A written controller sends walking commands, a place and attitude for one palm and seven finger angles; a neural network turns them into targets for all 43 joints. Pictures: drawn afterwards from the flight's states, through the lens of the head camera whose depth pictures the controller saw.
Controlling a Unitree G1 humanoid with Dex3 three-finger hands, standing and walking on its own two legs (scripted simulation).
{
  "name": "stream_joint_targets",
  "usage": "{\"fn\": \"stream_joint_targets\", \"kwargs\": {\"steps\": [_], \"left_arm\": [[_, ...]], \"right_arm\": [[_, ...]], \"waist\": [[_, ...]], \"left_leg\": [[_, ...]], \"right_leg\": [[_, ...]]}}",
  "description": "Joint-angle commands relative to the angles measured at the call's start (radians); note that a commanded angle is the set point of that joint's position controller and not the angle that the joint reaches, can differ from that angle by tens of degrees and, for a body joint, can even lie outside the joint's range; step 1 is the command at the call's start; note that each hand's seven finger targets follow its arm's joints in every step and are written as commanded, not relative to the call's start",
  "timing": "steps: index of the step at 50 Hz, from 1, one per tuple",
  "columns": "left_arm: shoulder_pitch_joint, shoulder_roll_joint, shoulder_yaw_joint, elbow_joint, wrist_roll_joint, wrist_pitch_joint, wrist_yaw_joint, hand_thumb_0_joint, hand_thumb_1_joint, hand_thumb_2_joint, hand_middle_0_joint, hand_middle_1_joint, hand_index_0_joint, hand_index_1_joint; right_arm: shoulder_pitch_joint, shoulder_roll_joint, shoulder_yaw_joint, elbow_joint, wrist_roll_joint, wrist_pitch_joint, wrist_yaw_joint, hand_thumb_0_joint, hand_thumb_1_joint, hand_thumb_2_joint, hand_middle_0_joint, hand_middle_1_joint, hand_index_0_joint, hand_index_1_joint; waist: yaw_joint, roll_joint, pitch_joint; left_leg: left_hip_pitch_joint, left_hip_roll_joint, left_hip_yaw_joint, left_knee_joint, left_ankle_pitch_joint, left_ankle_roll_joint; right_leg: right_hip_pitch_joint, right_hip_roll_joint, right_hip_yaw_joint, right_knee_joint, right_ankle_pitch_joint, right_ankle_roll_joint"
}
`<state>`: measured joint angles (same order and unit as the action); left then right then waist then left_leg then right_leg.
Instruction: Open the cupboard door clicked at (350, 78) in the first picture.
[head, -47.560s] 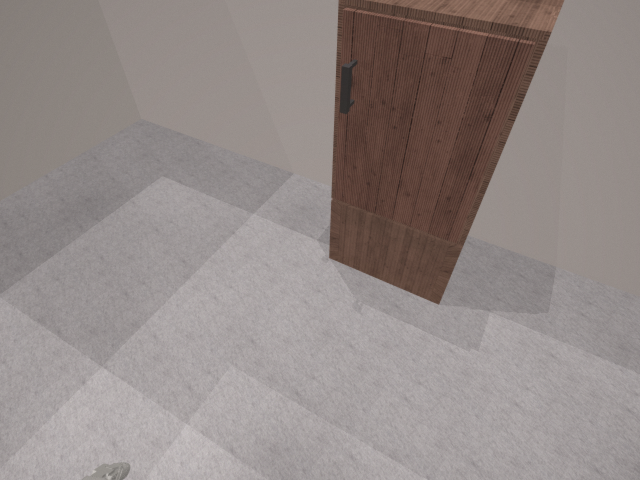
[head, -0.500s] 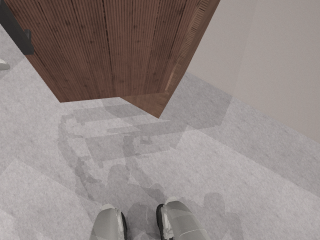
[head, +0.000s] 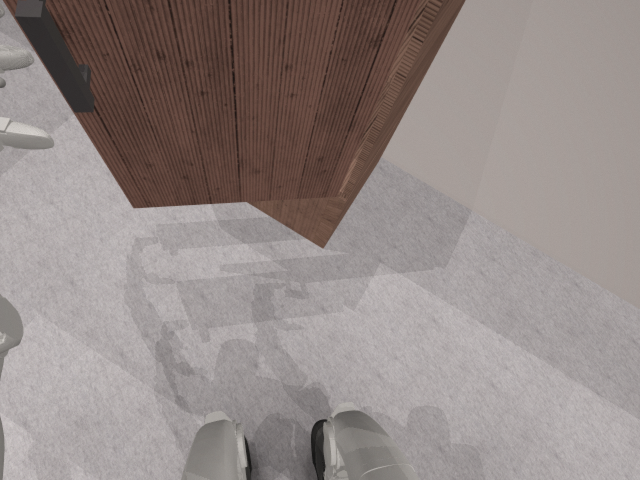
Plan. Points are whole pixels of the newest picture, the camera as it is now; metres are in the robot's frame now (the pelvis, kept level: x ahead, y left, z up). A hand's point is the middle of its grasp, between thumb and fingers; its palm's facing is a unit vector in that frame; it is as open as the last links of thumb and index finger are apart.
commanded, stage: move the hooked fingers beside the handle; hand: left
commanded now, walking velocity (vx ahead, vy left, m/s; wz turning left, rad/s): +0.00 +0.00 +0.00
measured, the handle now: (62, 49) +0.58 +0.23 +0.08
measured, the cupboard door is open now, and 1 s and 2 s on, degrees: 39 39 38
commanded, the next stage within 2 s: slide the fingers in behind the handle in 0.16 s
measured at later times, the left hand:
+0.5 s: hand (8, 81) +0.53 +0.27 +0.09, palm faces +0.01 -1.00 +0.00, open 13.9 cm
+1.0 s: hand (42, 82) +0.54 +0.24 +0.09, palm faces +0.03 -1.00 -0.04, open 13.9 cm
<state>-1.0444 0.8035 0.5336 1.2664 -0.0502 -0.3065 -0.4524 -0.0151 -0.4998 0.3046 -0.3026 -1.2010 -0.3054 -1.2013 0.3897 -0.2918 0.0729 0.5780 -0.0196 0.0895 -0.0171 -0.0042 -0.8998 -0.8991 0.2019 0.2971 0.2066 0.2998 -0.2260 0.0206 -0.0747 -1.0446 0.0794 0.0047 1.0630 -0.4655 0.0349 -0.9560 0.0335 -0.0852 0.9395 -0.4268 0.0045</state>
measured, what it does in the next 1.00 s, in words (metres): stands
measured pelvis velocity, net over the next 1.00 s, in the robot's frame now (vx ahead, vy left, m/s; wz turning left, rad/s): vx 0.00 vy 0.00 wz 0.00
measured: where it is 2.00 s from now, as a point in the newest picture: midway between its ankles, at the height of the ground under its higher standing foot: outside the picture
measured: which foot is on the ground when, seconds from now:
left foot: down 0.00-1.00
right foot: down 0.00-1.00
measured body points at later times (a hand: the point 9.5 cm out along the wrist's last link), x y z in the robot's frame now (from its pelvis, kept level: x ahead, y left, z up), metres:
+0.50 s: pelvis -0.01 +0.00 +0.00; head +0.17 +0.04 +0.41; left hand +0.53 +0.32 +0.09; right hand -0.04 -0.26 -0.09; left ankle +0.01 +0.09 -0.67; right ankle +0.00 -0.13 -0.67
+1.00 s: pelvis +0.00 +0.00 +0.00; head +0.16 +0.03 +0.42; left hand +0.53 +0.29 +0.09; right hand -0.02 -0.26 -0.10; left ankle +0.01 +0.09 -0.67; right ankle +0.00 -0.13 -0.67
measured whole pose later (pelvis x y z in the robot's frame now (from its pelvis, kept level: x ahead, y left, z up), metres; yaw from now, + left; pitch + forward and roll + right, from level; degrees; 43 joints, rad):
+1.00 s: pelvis +0.00 +0.00 +0.00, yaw +0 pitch +25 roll -5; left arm -1.03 0.70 0.46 1.23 -0.05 -0.33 -0.34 -0.01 -0.50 0.30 -0.30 -1.20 -0.31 -1.21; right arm 0.42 -0.27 0.06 0.60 -0.03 0.08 0.01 0.00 -0.90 -0.90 0.20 0.30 0.21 0.30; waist -0.22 0.04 -0.09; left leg -1.04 0.07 0.01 1.06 -0.46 0.04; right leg -0.96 0.03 -0.08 0.95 -0.43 0.01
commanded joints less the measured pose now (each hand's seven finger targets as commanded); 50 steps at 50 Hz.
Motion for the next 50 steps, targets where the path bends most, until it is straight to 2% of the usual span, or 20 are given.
{"fn": "stream_joint_targets", "kwargs": {"steps": [1, 3, 4, 7, 10, 13, 16, 17, 21, 24, 28, 30, 34, 37, 38, 39, 40, 43, 46, 50], "left_arm": [[-0.396, 0.345, 0.025, -0.203, -0.001, -0.061, 0.019, 0.000, -0.500, 0.300, -0.300, -1.200, -0.300, -1.200], [-0.394, 0.346, 0.033, -0.235, -0.011, -0.068, 0.013, 0.000, -0.500, 0.300, -0.300, -1.200, -0.300, -1.200], [-0.374, 0.355, 0.037, -0.205, -0.010, -0.062, 0.008, 0.000, -0.500, 0.300, -0.300, -1.200, -0.300, -1.200], [-0.414, 0.339, 0.025, -0.163, -0.031, -0.050, -0.013, 0.000, -0.500, 0.300, -0.300, -1.200, -0.300, -1.200], [-0.443, 0.369, 0.028, -0.155, -0.024, -0.044, -0.022, 0.000, -0.500, 0.300, -0.300, -1.200, -0.300, -1.200], [-0.456, 0.369, 0.023, -0.199, -0.018, -0.065, -0.020, 0.000, -0.500, 0.300, -0.300, -1.200, -0.300, -1.200], [-0.429, 0.334, 0.015, -0.207, -0.027, -0.066, -0.017, 0.000, -0.500, 0.300, -0.300, -1.200, -0.300, -1.200], [-0.424, 0.294, -0.004, -0.208, -0.035, -0.065, -0.022, 0.000, -0.500, 0.300, -0.300, -1.200, -0.300, -1.200], [-0.429, 0.285, -0.010, -0.194, -0.037, -0.030, -0.013, 0.000, -0.500, 0.300, -0.300, -1.200, -0.300, -1.200], [-0.447, 0.330, 0.028, -0.233, -0.027, -0.040, 0.014, 0.000, -0.500, 0.300, -0.300, -1.200, -0.300, -1.200], [-0.440, 0.247, -0.032, -0.244, -0.013, -0.053, 0.043, 0.000, -0.500, 0.300, -0.300, -1.200, -0.300, -1.200], [-0.433, 0.221, -0.037, -0.229, -0.024, -0.053, 0.046, 0.000, -0.500, 0.300, -0.300, -1.200, -0.300, -1.200], [-0.455, 0.194, -0.050, -0.259, -0.031, -0.066, 0.048, 0.000, -0.500, 0.300, -0.300, -1.200, -0.300, -1.200], [-0.446, 0.145, -0.064, -0.257, -0.041, -0.071, 0.057, 0.000, -0.500, 0.300, -0.300, -1.200, -0.300, -1.200], [-0.428, 0.181, -0.032, -0.234, -0.040, -0.069, 0.064, 0.000, -0.500, 0.300, -0.300, -1.200, -0.300, -1.200], [-0.439, 0.184, -0.033, -0.229, -0.038, -0.067, 0.070, 0.000, -0.500, 0.300, -0.300, -1.200, -0.300, -1.200], [-0.421, 0.186, -0.029, -0.212, -0.036, -0.062, 0.077, 0.000, -0.500, 0.300, -0.300, -1.200, -0.300, -1.200], [-0.442, 0.162, -0.052, -0.234, -0.019, -0.072, 0.100, 0.000, -0.500, 0.300, -0.300, -1.200, -0.300, -1.200], [-0.423, 0.169, -0.040, -0.260, -0.007, -0.087, 0.120, 0.000, -0.500, 0.300, -0.300, -1.200, -0.300, -1.200], [-0.440, 0.057, -0.107, -0.242, -0.029, -0.086, 0.111, 0.000, -0.500, 0.300, -0.300, -1.200, -0.300, -1.200]], "right_arm": [[0.244, -0.201, -0.067, -0.008, 0.000, 0.004, -0.013, 0.000, -0.900, -0.900, 0.200, 0.300, 0.200, 0.300], [0.245, -0.204, -0.071, -0.010, 0.000, 0.006, -0.012, 0.000, -0.900, -0.900, 0.200, 0.300, 0.200, 0.300], [0.242, -0.206, -0.071, -0.012, 0.002, 0.006, -0.015, 0.000, -0.900, -0.900, 0.200, 0.300, 0.200, 0.300], [0.243, -0.207, -0.064, -0.009, 0.006, 0.003, -0.022, 0.000, -0.900, -0.900, 0.200, 0.300, 0.200, 0.300], [0.247, -0.212, -0.061, -0.002, 0.007, -0.002, -0.027, 0.000, -0.900, -0.900, 0.200, 0.300, 0.200, 0.300], [0.259, -0.209, -0.063, 0.003, 0.002, -0.004, -0.026, 0.000, -0.900, -0.900, 0.200, 0.300, 0.200, 0.300], [0.264, -0.209, -0.068, 0.009, -0.002, -0.003, -0.018, 0.000, -0.900, -0.900, 0.200, 0.300, 0.200, 0.300], [0.268, -0.207, -0.070, 0.006, -0.002, -0.004, -0.016, 0.000, -0.900, -0.900, 0.200, 0.300, 0.200, 0.300], [0.268, -0.209, -0.070, 0.011, 0.001, 0.000, -0.014, 0.000, -0.900, -0.900, 0.200, 0.300, 0.200, 0.300], [0.272, -0.208, -0.071, 0.008, -0.003, 0.000, -0.013, 0.000, -0.900, -0.900, 0.200, 0.300, 0.200, 0.300], [0.266, -0.199, -0.072, 0.013, -0.006, -0.002, -0.006, 0.000, -0.900, -0.900, 0.200, 0.300, 0.200, 0.300], [0.265, -0.202, -0.075, 0.014, -0.007, -0.003, -0.004, 0.000, -0.900, -0.900, 0.200, 0.300, 0.200, 0.300], [0.264, -0.199, -0.078, 0.023, -0.009, -0.008, -0.004, 0.000, -0.900, -0.900, 0.200, 0.300, 0.200, 0.300], [0.269, -0.195, -0.081, 0.023, -0.011, -0.012, 0.001, 0.000, -0.900, -0.900, 0.200, 0.300, 0.200, 0.300], [0.268, -0.199, -0.081, 0.025, -0.012, -0.010, 0.000, 0.000, -0.900, -0.900, 0.200, 0.300, 0.200, 0.300], [0.264, -0.197, -0.080, 0.025, -0.011, -0.009, -0.001, 0.000, -0.900, -0.900, 0.200, 0.300, 0.200, 0.300], [0.265, -0.196, -0.078, 0.021, -0.009, -0.009, 0.000, 0.000, -0.900, -0.900, 0.200, 0.300, 0.200, 0.300], [0.258, -0.187, -0.076, 0.013, -0.010, -0.013, 0.005, 0.000, -0.900, -0.900, 0.200, 0.300, 0.200, 0.300], [0.262, -0.187, -0.082, 0.012, -0.015, -0.011, 0.009, 0.000, -0.900, -0.900, 0.200, 0.300, 0.200, 0.300], [0.254, -0.181, -0.086, 0.021, -0.012, -0.012, 0.014, 0.000, -0.900, -0.900, 0.200, 0.300, 0.200, 0.300]], "waist": [[0.009, 0.261, -0.523], [0.009, 0.267, -0.565], [0.011, 0.250, -0.548], [-0.019, 0.181, -0.485], [-0.023, 0.193, -0.494], [-0.011, 0.270, -0.556], [-0.010, 0.259, -0.561], [-0.015, 0.270, -0.571], [-0.016, 0.251, -0.526], [-0.003, 0.254, -0.553], [-0.014, 0.281, -0.521], [-0.021, 0.244, -0.500], [-0.017, 0.285, -0.537], [-0.021, 0.262, -0.528], [-0.009, 0.239, -0.527], [-0.019, 0.224, -0.513], [-0.010, 0.203, -0.508], [-0.009, 0.246, -0.512], [-0.002, 0.227, -0.538], [-0.027, 0.214, -0.506]], "left_leg": [[0.522, -0.024, -0.078, -0.076, 0.543, -0.007], [0.558, -0.021, -0.081, -0.074, 0.575, -0.009], [0.535, -0.022, -0.080, -0.075, 0.555, -0.009], [0.445, -0.025, -0.071, -0.076, 0.463, 0.007], [0.424, -0.024, -0.072, -0.070, 0.434, 0.008], [0.502, -0.021, -0.084, -0.062, 0.509, -0.004], [0.526, -0.016, -0.093, -0.064, 0.525, -0.007], [0.552, -0.017, -0.096, -0.061, 0.552, -0.007], [0.518, -0.018, -0.093, -0.078, 0.490, -0.004], [0.524, -0.020, -0.092, -0.076, 0.502, -0.006], [0.561, -0.015, -0.099, -0.086, 0.503, -0.014], [0.549, -0.014, -0.099, -0.092, 0.469, -0.011], [0.601, -0.014, -0.104, -0.091, 0.519, -0.017], [0.615, -0.014, -0.113, -0.095, 0.536, -0.019], [0.585, -0.016, -0.106, -0.093, 0.520, -0.017], [0.562, -0.017, -0.100, -0.092, 0.510, -0.014], [0.534, -0.022, -0.096, -0.094, 0.491, -0.010], [0.545, -0.025, -0.089, -0.092, 0.502, -0.012], [0.563, -0.022, -0.091, -0.087, 0.529, -0.014], [0.568, -0.021, -0.093, -0.093, 0.502, -0.014]], "right_leg": [[0.126, 0.039, 0.029, -0.064, 0.346, -0.020], [0.127, 0.042, 0.027, -0.062, 0.365, -0.019], [0.131, 0.041, 0.028, -0.064, 0.354, -0.019], [0.143, 0.043, 0.033, -0.072, 0.328, -0.016], [0.125, 0.041, 0.036, -0.067, 0.299, -0.013], [0.093, 0.040, 0.030, -0.051, 0.319, -0.019], [0.081, 0.042, 0.023, -0.053, 0.316, -0.019], [0.064, 0.044, 0.020, -0.051, 0.322, -0.023], [0.064, 0.043, 0.018, -0.067, 0.288, -0.018], [0.087, 0.043, 0.020, -0.064, 0.301, -0.019], [0.039, 0.043, 0.012, -0.070, 0.271, -0.021], [0.040, 0.045, 0.011, -0.081, 0.252, -0.020], [0.034, 0.043, 0.011, -0.076, 0.273, -0.024], [0.024, 0.047, 0.003, -0.076, 0.271, -0.028], [0.047, 0.045, 0.007, -0.076, 0.275, -0.025], [0.059, 0.044, 0.010, -0.076, 0.286, -0.022], [0.080, 0.044, 0.013, -0.075, 0.286, -0.022], [0.073, 0.041, 0.015, -0.069, 0.296, -0.023], [0.086, 0.041, 0.016, -0.066, 0.311, -0.023], [0.060, 0.044, 0.013, -0.077, 0.292, -0.020]]}}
